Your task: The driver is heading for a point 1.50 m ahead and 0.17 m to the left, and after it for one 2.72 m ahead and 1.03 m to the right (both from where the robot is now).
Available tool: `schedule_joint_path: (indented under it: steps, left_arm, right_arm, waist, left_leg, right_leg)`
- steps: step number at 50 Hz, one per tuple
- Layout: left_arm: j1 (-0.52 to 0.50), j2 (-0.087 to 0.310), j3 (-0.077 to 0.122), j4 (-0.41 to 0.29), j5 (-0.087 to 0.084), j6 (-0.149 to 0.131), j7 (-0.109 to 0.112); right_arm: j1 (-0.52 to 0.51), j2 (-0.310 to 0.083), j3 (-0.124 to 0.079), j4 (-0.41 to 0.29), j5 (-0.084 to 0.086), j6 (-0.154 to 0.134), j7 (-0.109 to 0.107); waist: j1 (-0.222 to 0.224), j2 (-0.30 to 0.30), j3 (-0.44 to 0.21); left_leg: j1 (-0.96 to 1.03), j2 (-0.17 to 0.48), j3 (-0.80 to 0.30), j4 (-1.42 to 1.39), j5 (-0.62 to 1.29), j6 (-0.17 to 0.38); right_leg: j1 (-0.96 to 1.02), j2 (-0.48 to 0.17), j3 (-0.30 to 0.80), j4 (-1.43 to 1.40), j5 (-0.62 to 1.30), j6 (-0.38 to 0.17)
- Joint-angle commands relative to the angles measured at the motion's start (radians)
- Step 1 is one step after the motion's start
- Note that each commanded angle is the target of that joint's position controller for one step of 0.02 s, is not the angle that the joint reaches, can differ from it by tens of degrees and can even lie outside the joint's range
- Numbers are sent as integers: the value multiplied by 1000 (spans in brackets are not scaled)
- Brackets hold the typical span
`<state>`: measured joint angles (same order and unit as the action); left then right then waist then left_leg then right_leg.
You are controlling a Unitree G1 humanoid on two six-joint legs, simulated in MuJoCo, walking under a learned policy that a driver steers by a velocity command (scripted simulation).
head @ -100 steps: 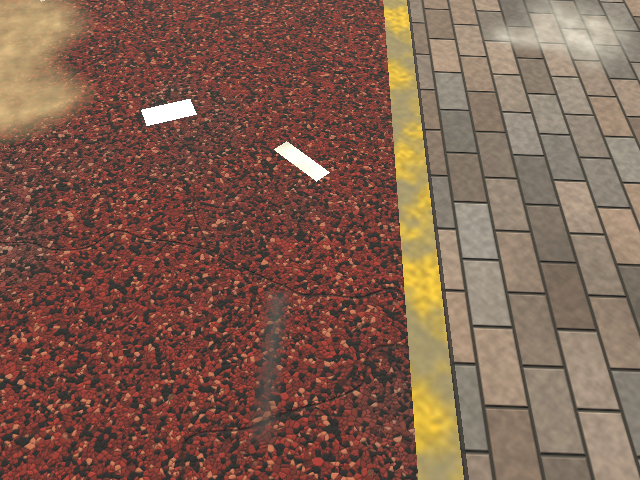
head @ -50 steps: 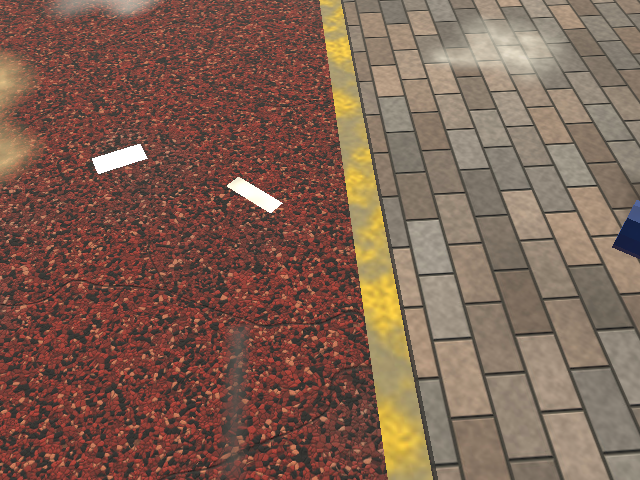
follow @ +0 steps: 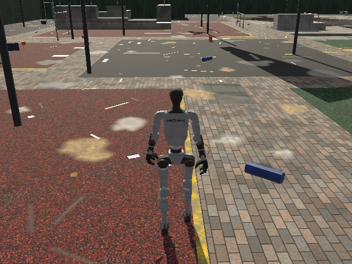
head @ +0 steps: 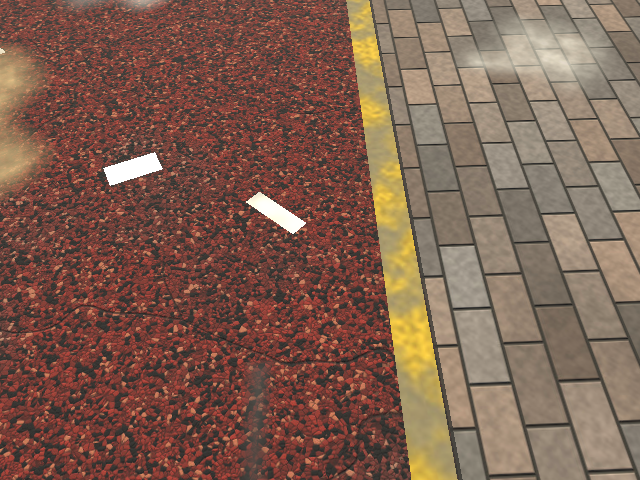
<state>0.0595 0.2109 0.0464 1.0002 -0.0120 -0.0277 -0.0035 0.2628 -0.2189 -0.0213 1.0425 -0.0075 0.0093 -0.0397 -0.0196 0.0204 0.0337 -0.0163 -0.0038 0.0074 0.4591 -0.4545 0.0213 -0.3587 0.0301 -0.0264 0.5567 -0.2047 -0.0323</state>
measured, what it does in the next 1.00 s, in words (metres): lifts its left foot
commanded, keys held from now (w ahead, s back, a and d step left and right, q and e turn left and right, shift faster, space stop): no key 0.60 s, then w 0.40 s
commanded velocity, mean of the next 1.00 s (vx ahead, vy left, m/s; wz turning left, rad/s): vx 0.11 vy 0.00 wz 0.00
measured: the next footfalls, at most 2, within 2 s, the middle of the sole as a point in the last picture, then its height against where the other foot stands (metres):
left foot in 1.40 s outside the picture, level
right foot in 1.96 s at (386, 354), level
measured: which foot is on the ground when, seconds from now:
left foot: down 0.00-0.88, up 0.90-1.00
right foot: down 0.00-1.00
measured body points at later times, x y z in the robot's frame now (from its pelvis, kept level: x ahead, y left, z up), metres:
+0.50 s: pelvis -0.03 +0.00 +0.00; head -0.02 +0.00 +0.45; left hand +0.07 +0.25 -0.14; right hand -0.08 -0.23 -0.15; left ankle -0.13 +0.10 -0.73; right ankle +0.05 -0.11 -0.73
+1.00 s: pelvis +0.07 -0.04 +0.01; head +0.08 -0.05 +0.46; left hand +0.11 +0.22 -0.13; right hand +0.08 -0.30 -0.14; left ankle -0.04 +0.09 -0.63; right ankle +0.07 -0.13 -0.73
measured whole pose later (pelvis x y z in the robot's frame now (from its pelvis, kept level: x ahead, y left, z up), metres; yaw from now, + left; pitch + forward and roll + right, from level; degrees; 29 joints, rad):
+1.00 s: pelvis +0.07 -0.04 +0.01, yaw -1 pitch +0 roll +0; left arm 0.24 0.23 0.06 1.09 -0.01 -0.11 -0.02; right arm 0.35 -0.24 -0.05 1.00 0.04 -0.10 -0.01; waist 0.02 0.03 0.02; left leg -0.37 0.03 -0.03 1.20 -0.35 0.06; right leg -0.21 0.04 -0.08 0.47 -0.25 -0.07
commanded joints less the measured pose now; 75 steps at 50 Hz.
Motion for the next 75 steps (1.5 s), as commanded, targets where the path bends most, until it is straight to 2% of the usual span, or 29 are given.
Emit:
schedule_joint_path:
  steps: [1, 12, 30, 31, 33, 35, 36, 37, 40, 42, 43, 44, 45, 46, 47, 49, 51, 57, 62, 65, 67, 68, 69, 70, 71, 72, 73, 74, 75]
  left_arm:
    - [-16, 122, 26, -23, -3, -10, 3]
    - [-29, 113, 30, 29, 2, 36, 37]
    - [12, 96, 20, 68, 6, 42, 43]
    - [31, 88, 17, 77, 6, 43, 44]
    - [28, 101, 23, 74, -1, 40, 44]
    - [-57, 99, 23, 36, -10, 12, 30]
    - [-84, 95, 21, 17, -11, -7, 19]
    - [-87, 96, 22, 12, -11, -23, 9]
    - [-94, 78, 18, -9, -27, -59, -13]
    - [45, 76, 30, 37, -31, -70, -22]
    - [192, 114, 54, 86, -31, -67, -22]
    - [368, 202, 83, 117, -29, -67, -16]
    - [495, 269, 87, 129, -19, -68, -15]
    - [404, 183, 51, 122, -4, -82, -16]
    - [305, 144, 33, 89, -2, -89, -15]
    - [211, 98, 9, 60, 4, -94, -23]
    - [218, 92, 1, 61, 11, -89, -19]
    - [290, 155, 4, 60, 14, -76, 15]
    - [367, 166, 12, 63, 0, -66, 19]
    - [388, 172, 20, 70, -7, -56, 19]
    - [366, 192, 29, 63, -6, -49, 19]
    - [348, 206, 33, 57, -3, -44, 19]
    - [329, 199, 30, 50, 3, -36, 18]
    - [327, 172, 16, 32, 14, -33, 17]
    - [456, 28, -23, 16, 9, -49, 7]
    - [425, 67, -19, 28, -10, -81, 1]
    - [325, 148, 4, -9, -40, -98, -4]
    - [260, 165, 6, -28, -42, -106, 2]
    - [233, 161, 13, -30, -27, -103, 11]
  right_arm:
    - [150, -95, -16, 21, 2, 15, 4]
    - [136, -74, -7, 45, -1, -7, 7]
    - [242, -31, 4, 62, -2, -32, -1]
    - [265, -26, 4, 70, -1, -32, -2]
    - [264, -67, -10, 57, 7, -30, -8]
    - [262, -126, -30, 31, 19, -42, -15]
    - [228, -160, -44, 21, 21, -54, -16]
    - [227, -152, -47, 18, 19, -66, -15]
    - [271, -120, -48, 22, 29, -76, -2]
    - [220, -134, -48, -1, 30, -69, 9]
    - [208, -142, -47, -11, 23, -72, 14]
    - [166, -110, -36, -41, 24, -79, 18]
    - [171, -23, -11, -80, 21, -103, 17]
    - [105, -62, -26, -105, 51, -123, 22]
    - [69, -89, -33, -122, 69, -133, 29]
    - [52, -96, -49, -120, 52, -135, 27]
    - [79, -91, -61, -113, 43, -114, 30]
    - [-146, -62, -56, -203, 28, -95, 32]
    - [-311, -57, -40, -251, 35, -105, 57]
    - [-360, -72, -38, -282, 39, -112, 76]
    - [-320, -106, -49, -284, 40, -116, 84]
    - [-248, -135, -63, -269, 40, -117, 83]
    - [-87, -173, -87, -221, 40, -115, 79]
    - [106, -229, -109, -172, 35, -111, 69]
    - [220, -330, -130, -136, 8, -109, 70]
    - [202, -249, -102, -142, 9, -112, 75]
    - [105, -198, -84, -150, 16, -117, 76]
    - [7, -161, -70, -175, 16, -121, 76]
    - [-57, -135, -62, -181, 8, -125, 80]
  waist:
    - [-12, -5, -119]
    - [6, -8, -15]
    - [15, -9, 34]
    - [13, -4, 18]
    - [4, 41, 69]
    - [-27, 120, 156]
    - [-22, 143, 204]
    - [-21, 132, 213]
    - [-24, 98, 209]
    - [54, 93, 134]
    - [116, 84, 45]
    - [190, -54, -43]
    - [199, -289, -168]
    - [154, -200, -111]
    - [114, -157, -17]
    - [57, -61, 39]
    - [26, -80, 36]
    - [53, -57, 87]
    - [99, -68, 106]
    - [91, -79, 110]
    - [47, -100, 69]
    - [1, -121, 12]
    - [-83, -121, -83]
    - [-157, -80, -213]
    - [-95, 197, -381]
    - [-103, 202, -426]
    - [-81, 166, -261]
    - [-52, 85, -166]
    - [-17, 30, -104]
  left_leg:
    - [-101, 57, -27, -30, 527, -3]
    - [-231, 51, -20, -96, 243, 1]
    - [-304, 48, -21, -131, 96, 9]
    - [-296, 47, -22, -146, 7, 16]
    - [-308, 81, -83, -188, -206, 69]
    - [-250, 223, -261, -302, -320, 161]
    - [-209, 309, -331, -325, -264, 195]
    - [-141, 342, -344, -314, -164, 210]
    - [12, 321, -265, -232, 136, 182]
    - [-134, 233, -146, -121, 371, 134]
    - [-218, 183, -95, 16, 583, 111]
    - [-400, 75, 12, 328, 632, 36]
    - [-606, -59, 9, 715, 24, -19]
    - [-693, -28, -142, 875, -65, 13]
    - [-733, 30, -135, 901, 4, 47]
    - [-687, 118, -97, 787, 165, 71]
    - [-607, 143, -72, 715, 220, 58]
    - [-720, 156, -28, 407, 392, -25]
    - [-668, 109, 14, 175, 503, -20]
    - [-661, 97, 3, 102, 464, 15]
    - [-567, 67, 17, 73, 406, 47]
    - [-455, 34, 41, 75, 384, 67]
    - [-253, -5, 69, 73, 376, 95]
    - [50, 81, -32, 103, 356, 141]
    - [407, 348, -541, -9, 96, 303]
    - [416, 396, -793, -185, 29, 308]
    - [289, 368, -646, -192, 46, 250]
    - [130, 333, -491, -206, 154, 221]
    - [-16, 294, -378, -234, 255, 204]
  right_leg:
    - [241, -85, 105, -7, 514, -96]
    - [245, -68, 104, -64, 257, -63]
    - [231, -64, 115, -106, 118, -44]
    - [232, -52, 104, -105, 17, -43]
    - [135, -1, 49, -41, -230, -31]
    - [-63, 29, -24, 107, -213, -20]
    - [-157, -19, -12, 177, -152, -24]
    - [-233, -51, 1, 218, -162, -30]
    - [-305, -76, -24, 157, -231, -41]
    - [43, 8, -110, 0, -91, -48]
    - [269, 42, -104, -2, -21, -62]
    - [483, -121, 189, -108, -127, -153]
    - [643, -386, 686, -324, -229, -298]
    - [567, -418, 757, -371, -250, -289]
    - [469, -397, 609, -367, -208, -255]
    - [337, -311, 384, -398, -99, -188]
    - [274, -248, 258, -431, -12, -163]
    - [268, -239, 151, -484, 140, -181]
    - [314, -241, 84, -470, 177, -166]
    - [407, -284, 78, -420, 225, -150]
    - [452, -300, 67, -345, 400, -130]
    - [460, -293, 52, -252, 583, -118]
    - [421, -251, 15, -62, 714, -93]
    - [237, -201, -15, 216, 570, -57]
    - [-154, -10, -26, 632, 39, 11]
    - [-270, 19, 147, 784, -344, -5]
    - [-366, -40, 147, 843, -298, -27]
    - [-352, -99, 117, 809, -204, -38]
    - [-304, -142, 103, 739, -126, -38]
Over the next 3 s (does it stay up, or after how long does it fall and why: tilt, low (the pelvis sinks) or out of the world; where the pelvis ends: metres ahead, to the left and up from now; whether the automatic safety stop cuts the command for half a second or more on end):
stays up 1.17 0.06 0.01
